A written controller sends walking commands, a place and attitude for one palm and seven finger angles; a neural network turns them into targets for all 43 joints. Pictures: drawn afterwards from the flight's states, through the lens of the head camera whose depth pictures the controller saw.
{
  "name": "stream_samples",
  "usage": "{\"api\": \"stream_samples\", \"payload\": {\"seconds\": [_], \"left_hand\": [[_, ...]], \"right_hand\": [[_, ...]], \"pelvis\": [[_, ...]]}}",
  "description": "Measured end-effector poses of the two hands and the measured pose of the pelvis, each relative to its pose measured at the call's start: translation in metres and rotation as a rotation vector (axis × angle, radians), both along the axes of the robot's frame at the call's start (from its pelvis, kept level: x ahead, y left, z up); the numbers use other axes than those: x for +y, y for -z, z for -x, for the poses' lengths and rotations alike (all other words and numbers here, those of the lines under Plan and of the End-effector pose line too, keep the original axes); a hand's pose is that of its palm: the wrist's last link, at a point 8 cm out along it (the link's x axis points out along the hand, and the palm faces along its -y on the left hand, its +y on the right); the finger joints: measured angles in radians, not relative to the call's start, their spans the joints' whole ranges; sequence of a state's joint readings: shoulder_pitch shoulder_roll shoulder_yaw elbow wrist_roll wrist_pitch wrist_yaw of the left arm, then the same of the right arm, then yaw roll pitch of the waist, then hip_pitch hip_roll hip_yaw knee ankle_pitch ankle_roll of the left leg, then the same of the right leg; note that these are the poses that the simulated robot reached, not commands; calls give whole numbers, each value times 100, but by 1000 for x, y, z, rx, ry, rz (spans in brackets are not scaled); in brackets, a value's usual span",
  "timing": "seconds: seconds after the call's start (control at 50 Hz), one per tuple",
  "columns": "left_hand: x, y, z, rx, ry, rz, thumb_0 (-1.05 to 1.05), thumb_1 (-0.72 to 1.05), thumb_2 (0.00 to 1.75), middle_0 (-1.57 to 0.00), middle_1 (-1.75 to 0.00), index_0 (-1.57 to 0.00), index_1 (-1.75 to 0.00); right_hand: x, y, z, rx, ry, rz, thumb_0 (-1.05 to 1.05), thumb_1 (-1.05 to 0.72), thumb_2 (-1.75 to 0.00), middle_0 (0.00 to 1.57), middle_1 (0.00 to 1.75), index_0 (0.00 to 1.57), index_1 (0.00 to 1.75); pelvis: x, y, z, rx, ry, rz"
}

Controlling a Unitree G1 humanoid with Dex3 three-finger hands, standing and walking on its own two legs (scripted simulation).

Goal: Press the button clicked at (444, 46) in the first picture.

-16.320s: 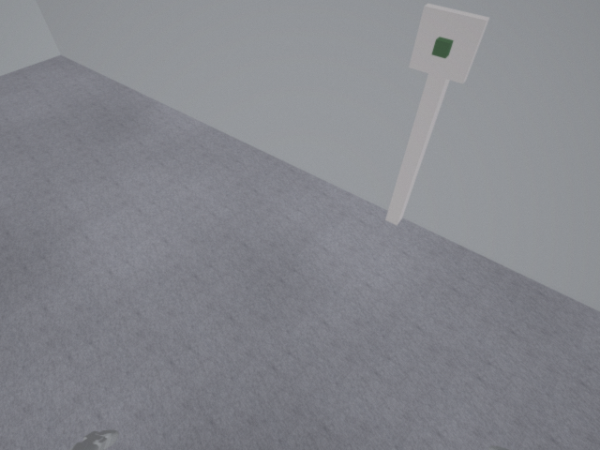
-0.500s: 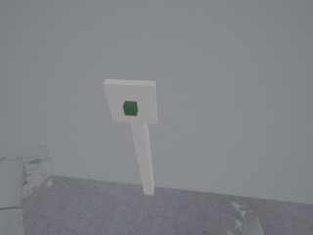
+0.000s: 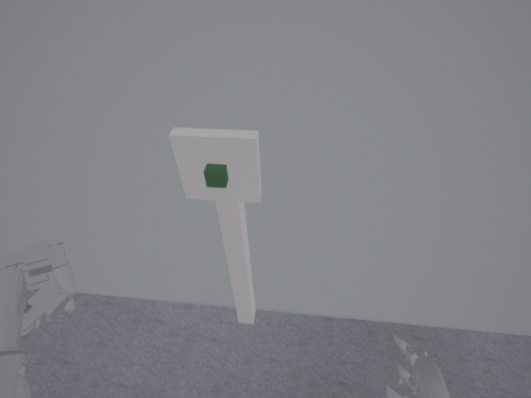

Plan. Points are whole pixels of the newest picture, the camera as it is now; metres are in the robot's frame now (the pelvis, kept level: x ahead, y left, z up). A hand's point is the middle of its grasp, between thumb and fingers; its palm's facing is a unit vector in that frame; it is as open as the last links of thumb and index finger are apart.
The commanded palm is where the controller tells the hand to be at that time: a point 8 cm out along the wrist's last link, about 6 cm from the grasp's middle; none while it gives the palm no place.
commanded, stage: step back with the hand held close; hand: left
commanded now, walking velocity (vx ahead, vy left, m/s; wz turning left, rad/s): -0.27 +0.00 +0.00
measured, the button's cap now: (216, 174) +0.54 +0.17 +0.04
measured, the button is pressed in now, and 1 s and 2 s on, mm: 0 0 0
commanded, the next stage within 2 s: stop stepping back and stand still in 1.18 s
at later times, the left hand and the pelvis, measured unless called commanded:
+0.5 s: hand (47, 324) +0.15 +0.25 +0.15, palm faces +0.37 -0.79 -0.48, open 3.1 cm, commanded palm +0.08 +0.29 +0.17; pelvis -0.05 +0.01 -0.01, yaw +0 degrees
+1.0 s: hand (24, 396) +0.08 +0.23 +0.16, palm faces +0.29 -0.82 -0.50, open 3.1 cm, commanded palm +0.01 +0.29 +0.17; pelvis -0.12 +0.00 -0.01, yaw +0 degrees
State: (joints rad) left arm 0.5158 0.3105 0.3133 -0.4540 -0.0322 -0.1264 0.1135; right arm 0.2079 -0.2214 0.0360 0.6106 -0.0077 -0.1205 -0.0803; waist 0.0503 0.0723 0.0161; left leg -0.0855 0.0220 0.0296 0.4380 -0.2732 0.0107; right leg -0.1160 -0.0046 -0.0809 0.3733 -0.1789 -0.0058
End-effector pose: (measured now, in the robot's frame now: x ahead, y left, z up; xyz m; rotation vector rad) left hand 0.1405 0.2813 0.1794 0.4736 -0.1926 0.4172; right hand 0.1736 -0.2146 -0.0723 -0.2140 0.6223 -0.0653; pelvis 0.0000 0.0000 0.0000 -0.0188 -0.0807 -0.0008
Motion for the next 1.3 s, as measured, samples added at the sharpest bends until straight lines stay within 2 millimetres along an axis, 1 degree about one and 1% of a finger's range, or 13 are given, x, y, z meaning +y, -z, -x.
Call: {"api": "stream_samples", "payload": {"seconds": [0.12, 0.22, 0.36, 0.5, 0.66, 0.78, 0.84, 0.92, 0.98, 1.04, 1.14, 1.2, 1.3], "left_hand": [[2, 6, -6, 53, 42, -32, 2, 89, 90, -131, -150, -131, -150], [5, 9, -2, 95, 83, -64, 2, 89, 90, -131, -150, -131, -150], [13, 4, 14, 61, 82, -106, 2, 89, 90, -131, -150, -131, -150], [9, 6, 34, 4, 75, -100, 2, 89, 90, -131, -150, -131, -150], [16, 8, 50, -61, 98, -80, 2, 89, 90, -131, -150, -131, -150], [25, -3, 64, -82, 70, -144, 2, 89, 90, -131, -150, -131, -150], [21, -2, 70, -75, 72, -152, 2, 89, 90, -131, -150, -131, -150], [6, 5, 78, -25, 122, -117, 2, 89, 90, -131, -150, -131, -150], [-5, 5, 90, -3, 169, -115, 2, 89, 90, -131, -150, -131, -150], [-8, 0, 106, -23, 188, -127, 2, 89, 90, -131, -150, -131, -150], [14, -2, 133, -76, 125, -118, 1, 88, 90, -131, -150, -131, -150], [26, 4, 147, -80, 99, -107, 1, 88, 90, -131, -150, -131, -150], [23, 4, 177, -53, 100, -73, 2, 89, 90, -131, -150, -131, -150]], "right_hand": [[-9, 5, 15, 78, 56, 26, 1, -90, -90, 20, 30, 20, 30], [-15, 9, 29, 125, 106, 44, 1, -90, -90, 20, 30, 20, 30], [-9, 8, 39, 109, 113, 46, 1, -90, -90, 20, 30, 20, 30], [-1, 6, 47, 59, 81, 37, 1, -90, -90, 20, 30, 20, 30], [0, 6, 76, 84, 98, 91, 1, -90, -90, 20, 30, 20, 30], [6, 5, 92, 104, 76, 88, 1, -90, -90, 20, 30, 20, 30], [7, 9, 91, 107, 40, 82, 1, -90, -90, 20, 30, 20, 30], [5, 10, 92, 101, 22, 60, 1, -90, -90, 20, 30, 20, 30], [1, 5, 96, 66, 35, 44, 1, -90, -90, 20, 30, 20, 30], [-5, -1, 106, 39, 64, 45, 1, -90, -90, 20, 30, 20, 30], [-10, -7, 133, 64, 91, 105, 1, -90, -90, 20, 30, 20, 30], [-6, -7, 151, 73, 87, 121, 1, -90, -90, 20, 30, 20, 30], [8, -10, 188, 52, 49, 88, 1, -90, -90, 20, 30, 20, 30]], "pelvis": [[6, 0, 7, 66, 3, 0], [13, 2, 13, 86, 3, -8], [17, 7, 29, 86, 7, -20], [15, 13, 47, 89, 6, -15], [23, 16, 64, 91, 3, 6], [19, 12, 68, 122, -47, 21], [14, 14, 77, 143, -27, 5], [9, 13, 98, 135, -11, 4], [5, 13, 111, 124, -6, 11], [5, 14, 123, 116, -12, 19], [14, 13, 140, 122, -21, 20], [18, 13, 160, 117, -31, 2], [17, 6, 190, 120, -10, 25]]}}
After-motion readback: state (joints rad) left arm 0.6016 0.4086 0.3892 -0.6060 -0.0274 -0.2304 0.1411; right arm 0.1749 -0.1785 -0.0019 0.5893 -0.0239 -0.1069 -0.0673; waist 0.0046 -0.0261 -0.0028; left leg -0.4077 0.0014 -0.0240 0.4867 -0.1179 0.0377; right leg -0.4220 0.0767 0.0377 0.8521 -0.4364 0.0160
